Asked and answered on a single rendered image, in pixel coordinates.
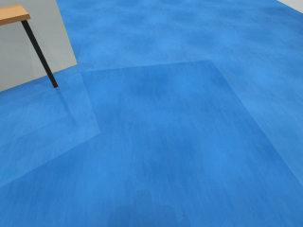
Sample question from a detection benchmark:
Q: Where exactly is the table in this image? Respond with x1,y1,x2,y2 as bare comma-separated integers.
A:
0,3,58,88

